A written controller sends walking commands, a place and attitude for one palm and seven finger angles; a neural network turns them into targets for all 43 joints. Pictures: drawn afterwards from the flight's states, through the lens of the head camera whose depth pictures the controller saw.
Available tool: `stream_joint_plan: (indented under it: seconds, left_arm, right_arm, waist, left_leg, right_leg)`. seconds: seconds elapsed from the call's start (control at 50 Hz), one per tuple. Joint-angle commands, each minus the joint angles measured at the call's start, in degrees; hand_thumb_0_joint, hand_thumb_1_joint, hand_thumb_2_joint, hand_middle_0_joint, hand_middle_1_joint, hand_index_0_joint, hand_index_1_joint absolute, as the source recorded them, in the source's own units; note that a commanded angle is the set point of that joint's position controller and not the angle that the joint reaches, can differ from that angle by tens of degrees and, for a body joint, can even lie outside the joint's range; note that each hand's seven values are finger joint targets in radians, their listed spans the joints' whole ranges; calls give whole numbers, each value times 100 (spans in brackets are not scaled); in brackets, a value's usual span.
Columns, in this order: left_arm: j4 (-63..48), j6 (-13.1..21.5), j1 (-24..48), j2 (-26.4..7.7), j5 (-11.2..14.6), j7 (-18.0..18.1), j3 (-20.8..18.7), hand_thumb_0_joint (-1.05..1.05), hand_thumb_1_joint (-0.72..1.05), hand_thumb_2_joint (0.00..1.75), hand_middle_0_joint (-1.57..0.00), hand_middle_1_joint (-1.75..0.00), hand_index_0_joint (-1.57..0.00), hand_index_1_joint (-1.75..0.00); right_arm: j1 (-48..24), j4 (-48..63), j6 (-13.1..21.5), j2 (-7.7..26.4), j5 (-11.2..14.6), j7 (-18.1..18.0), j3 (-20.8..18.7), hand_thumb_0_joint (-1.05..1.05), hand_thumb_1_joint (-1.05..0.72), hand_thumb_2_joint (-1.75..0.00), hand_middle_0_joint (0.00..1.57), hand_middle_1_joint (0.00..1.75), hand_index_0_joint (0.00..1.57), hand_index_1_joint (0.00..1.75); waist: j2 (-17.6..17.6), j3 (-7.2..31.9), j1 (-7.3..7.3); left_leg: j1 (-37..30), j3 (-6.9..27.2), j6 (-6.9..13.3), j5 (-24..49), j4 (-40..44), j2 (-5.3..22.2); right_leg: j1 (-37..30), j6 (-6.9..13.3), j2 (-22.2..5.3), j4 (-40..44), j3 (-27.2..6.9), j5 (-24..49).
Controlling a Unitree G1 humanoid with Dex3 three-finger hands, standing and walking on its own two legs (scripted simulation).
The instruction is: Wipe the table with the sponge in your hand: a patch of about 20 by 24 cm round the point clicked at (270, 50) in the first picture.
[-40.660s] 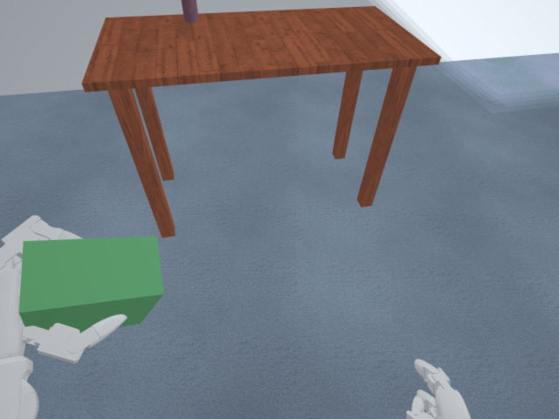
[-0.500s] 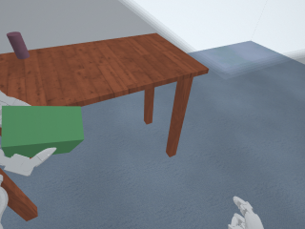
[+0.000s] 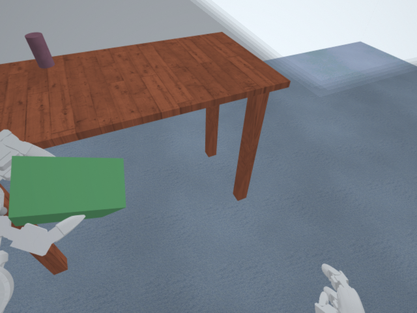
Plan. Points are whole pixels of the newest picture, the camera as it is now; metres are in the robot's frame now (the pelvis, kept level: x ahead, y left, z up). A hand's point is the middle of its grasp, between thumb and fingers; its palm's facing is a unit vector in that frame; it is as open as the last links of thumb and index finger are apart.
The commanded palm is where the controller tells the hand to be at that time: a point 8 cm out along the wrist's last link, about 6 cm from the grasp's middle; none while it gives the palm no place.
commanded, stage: stop stepping back and stand still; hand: left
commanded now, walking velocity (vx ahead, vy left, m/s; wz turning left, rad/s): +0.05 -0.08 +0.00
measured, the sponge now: (82, 192) +0.23 +0.19 +0.19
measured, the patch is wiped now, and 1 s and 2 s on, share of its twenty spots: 1.00 1.00 1.00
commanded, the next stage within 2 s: stand and wait in 0.08 s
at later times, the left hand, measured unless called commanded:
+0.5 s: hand (18, 166) +0.24 +0.27 +0.23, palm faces +0.48 -0.79 -0.38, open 10.1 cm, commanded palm +0.18 +0.30 +0.24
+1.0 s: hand (3, 181) +0.23 +0.28 +0.22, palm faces +0.49 -0.80 -0.33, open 10.1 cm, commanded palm +0.17 +0.31 +0.24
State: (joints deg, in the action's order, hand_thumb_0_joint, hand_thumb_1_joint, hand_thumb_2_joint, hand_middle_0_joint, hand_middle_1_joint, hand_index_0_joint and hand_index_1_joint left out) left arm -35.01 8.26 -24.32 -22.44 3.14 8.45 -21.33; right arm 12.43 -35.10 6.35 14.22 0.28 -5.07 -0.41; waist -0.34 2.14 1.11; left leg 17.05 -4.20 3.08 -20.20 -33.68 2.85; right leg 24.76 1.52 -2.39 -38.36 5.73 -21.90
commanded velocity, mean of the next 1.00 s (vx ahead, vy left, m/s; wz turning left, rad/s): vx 0.00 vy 0.00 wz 0.00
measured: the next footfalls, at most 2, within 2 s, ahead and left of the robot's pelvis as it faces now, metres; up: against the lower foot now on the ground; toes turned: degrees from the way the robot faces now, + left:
none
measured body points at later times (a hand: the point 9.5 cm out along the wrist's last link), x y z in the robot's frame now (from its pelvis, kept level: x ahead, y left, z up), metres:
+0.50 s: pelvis +0.03 +0.02 +0.01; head +0.04 +0.03 +0.46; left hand +0.21 +0.31 +0.25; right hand +0.21 -0.21 -0.07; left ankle +0.04 +0.14 -0.73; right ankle +0.03 -0.10 -0.73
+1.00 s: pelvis +0.02 +0.03 +0.01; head +0.01 +0.03 +0.46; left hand +0.19 +0.32 +0.24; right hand +0.20 -0.19 -0.06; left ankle +0.04 +0.14 -0.73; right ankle +0.03 -0.10 -0.73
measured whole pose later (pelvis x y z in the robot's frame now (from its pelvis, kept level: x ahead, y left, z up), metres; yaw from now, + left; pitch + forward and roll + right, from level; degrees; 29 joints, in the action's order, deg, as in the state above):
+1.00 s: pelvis +0.02 +0.03 +0.01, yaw +1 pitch -1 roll -2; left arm -31.1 7.9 -22.4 -20.8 3.0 9.5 -22.5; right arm 9.7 -34.9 2.9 11.5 0.7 -3.5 1.3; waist 1.4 0.6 -0.7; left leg 15.5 -1.1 0.7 -13.3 -29.3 1.6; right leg 12.3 -0.9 -0.3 -24.4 2.4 -11.5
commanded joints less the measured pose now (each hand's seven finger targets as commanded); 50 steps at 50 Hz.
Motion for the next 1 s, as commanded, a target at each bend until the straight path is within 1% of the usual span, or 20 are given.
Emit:
stream_joint_plan:
  seconds: [0.0, 0.02, 0.06, 0.1, 0.12, 0.14, 0.16, 0.18, 0.24, 0.28, 0.3, 0.32, 0.34, 0.36, 0.38, 0.46, 0.62, 0.72, 0.82, 0.98]
  left_arm:
    - [-814, 278, 1335, -1199, -44, 200, -908, 0, 10, 130, -120, -160, -120, -160]
    - [-827, 268, 1271, -1235, -42, 189, -904, 0, 10, 130, -120, -160, -120, -160]
    - [-161, 185, 788, -961, -2, 185, -760, 0, 10, 130, -120, -160, -120, -160]
    - [-128, 125, 614, -821, 19, 127, -636, 0, 10, 130, -120, -160, -120, -160]
    - [-142, 145, 580, -790, -22, 67, -545, 0, 10, 130, -120, -160, -120, -160]
    - [-204, 177, 611, -948, -27, -8, -563, 0, 10, 130, -120, -160, -120, -160]
    - [-406, 234, 935, -1048, 35, -48, -588, 0, 10, 130, -120, -160, -120, -160]
    - [-671, 352, 1282, -1046, 39, -37, -611, 0, 10, 130, -120, -160, -120, -160]
    - [-1460, 398, 1165, -1266, 61, 30, -832, 0, 10, 130, -120, -160, -120, -160]
    - [-1569, 442, 951, -1177, 63, 133, -827, 0, 10, 130, -120, -160, -120, -160]
    - [-1643, 462, 866, -1154, 59, 188, -850, 0, 10, 130, -120, -160, -120, -160]
    - [-1645, 458, 714, -1108, 58, 213, -849, 0, 10, 130, -120, -160, -120, -160]
    - [-1663, 470, 736, -1049, 34, 233, -807, 0, 10, 130, -120, -160, -120, -160]
    - [-1479, 445, 732, -1083, 33, 255, -875, 0, 10, 130, -120, -160, -120, -160]
    - [-1056, 363, 633, -1028, -10, 266, -932, 0, 10, 130, -120, -160, -120, -160]
    - [-582, 300, 597, -862, 12, 154, -797, 0, 10, 130, -120, -160, -120, -160]
    - [-1557, 382, 359, -1128, 28, 133, -843, 0, 10, 130, -120, -160, -120, -160]
    - [-1629, 411, 301, -1216, 46, 208, -1006, 0, 10, 130, -120, -160, -120, -160]
    - [-938, 347, 436, -882, 54, 184, -763, 0, 10, 130, -120, -160, -120, -160]
    - [-743, 289, 874, -785, -6, 147, -461, 0, 10, 130, -120, -160, -120, -160]
  right_arm:
    - [-399, 724, 356, 472, 85, 67, -192, 0, -90, -90, 20, 30, 20, 30]
    - [-374, 742, 339, 492, 120, 121, -209, 0, -90, -90, 20, 30, 20, 30]
    - [-522, 756, 346, 444, 127, 165, -101, 0, -90, -90, 20, 30, 20, 30]
    - [-639, 849, 246, 469, 117, 155, -43, 0, -90, -90, 20, 30, 20, 30]
    - [-647, 903, 202, 434, 98, 170, -49, 0, -90, -90, 20, 30, 20, 30]
    - [-678, 944, 133, 426, 97, 217, -122, 0, -90, -90, 20, 30, 20, 30]
    - [-783, 935, 154, 457, 125, 245, -143, 0, -90, -90, 20, 30, 20, 30]
    - [-725, 826, 207, 413, 98, 276, -138, 0, -90, -90, 20, 30, 20, 30]
    - [-719, 859, 193, 436, 122, 221, -200, 0, -90, -90, 20, 30, 20, 30]
    - [-700, 807, 170, 366, 57, 158, -121, 0, -90, -90, 20, 30, 20, 30]
    - [-789, 821, 182, 416, 26, 120, -124, 0, -90, -90, 20, 30, 20, 30]
    - [-886, 888, 197, 532, 8, 71, -171, 0, -90, -90, 20, 30, 20, 30]
    - [-872, 902, 177, 511, 54, 84, -126, 0, -90, -90, 20, 30, 20, 30]
    - [-866, 917, 192, 531, 107, 94, -135, 0, -90, -90, 20, 30, 20, 30]
    - [-716, 869, 205, 487, 121, 87, -144, 0, -90, -90, 20, 30, 20, 30]
    - [-730, 828, 121, 500, 136, 155, -181, 0, -90, -90, 20, 30, 20, 30]
    - [-943, 1035, 78, 475, 71, 193, -131, 0, -90, -90, 20, 30, 20, 30]
    - [-926, 1002, 43, 446, 48, 159, -113, 0, -90, -90, 20, 30, 20, 30]
    - [-871, 943, 1, 469, 69, 130, -129, 0, -90, -90, 20, 30, 20, 30]
    - [-999, 949, -33, 465, 49, 115, -91, 0, -90, -90, 20, 30, 20, 30]
  waist:
    - [1566, 81, -27]
    - [1429, 111, -43]
    - [1240, -269, -107]
    - [730, -217, -195]
    - [51, -188, -149]
    - [-1270, -149, -104]
    - [-1374, -146, -44]
    - [-656, 199, 11]
    - [-565, 374, -44]
    - [-149, 507, 20]
    - [341, 527, -32]
    - [1008, 400, -98]
    - [1270, 452, -169]
    - [1041, 463, -212]
    - [627, 435, -157]
    - [190, 630, -55]
    - [716, 824, -110]
    - [771, 787, -124]
    - [749, 629, -85]
    - [248, 235, -91]
  left_leg:
    - [410, 2022, 798, -1934, 2336, 1369]
    - [396, 1962, 725, -1994, 2209, 1311]
    - [786, 1451, 449, -1424, 1928, 1108]
    - [1060, 958, 142, -1000, 1006, 610]
    - [1310, 606, 25, -567, 97, 270]
    - [1783, 298, -179, -358, -1516, -97]
    - [1870, 463, -269, -393, -2396, -132]
    - [1528, 669, -293, -181, -2488, 9]
    - [564, 638, -168, -53, -1058, 176]
    - [-433, 478, -128, 791, 202, 36]
    - [-642, 744, -82, 923, 752, 106]
    - [-745, 1363, 65, 1091, 1113, 527]
    - [-623, 1774, 211, 919, 1343, 856]
    - [-350, 1828, 225, 686, 1388, 892]
    - [-207, 1402, 127, 1356, 1019, 594]
    - [-331, 1013, -96, 2308, 608, 401]
    - [-446, 999, -124, 2710, 801, 402]
    - [-435, 985, -164, 2385, 919, 390]
    - [-421, 957, -194, 1782, 1049, 381]
    - [-41, 949, -160, 450, 1126, 259]
  right_leg:
    - [317, -170, 203, -2478, -327, -703]
    - [356, -175, 167, -2277, -440, -634]
    - [-311, -171, -55, -508, -412, -534]
    - [-1535, -165, 249, 1285, -78, 272]
    - [-1887, -12, -3, 1878, -500, 689]
    - [-1882, 448, -1115, 2514, -2392, 748]
    - [-1662, 683, -1756, 2648, -3202, 1700]
    - [-1623, 739, -1764, 2511, -2770, 1808]
    - [-1355, 718, -1511, 1955, -1995, 1846]
    - [-1075, 439, -1115, 1572, -1387, 1291]
    - [-1014, 257, -709, 1241, -1139, 1000]
    - [-770, 48, -272, 851, -840, 844]
    - [-787, -131, 10, 722, -601, 628]
    - [-1031, -200, 152, 827, -571, 571]
    - [-1331, -187, 215, 978, -534, 1173]
    - [-1703, -98, -86, 1187, -765, 2315]
    - [-1839, -73, -119, 1165, -701, 2555]
    - [-1794, -75, -61, 1285, -703, 2278]
    - [-1632, -90, -36, 1444, -711, 1907]
    - [-1303, -65, -126, 1932, -903, 923]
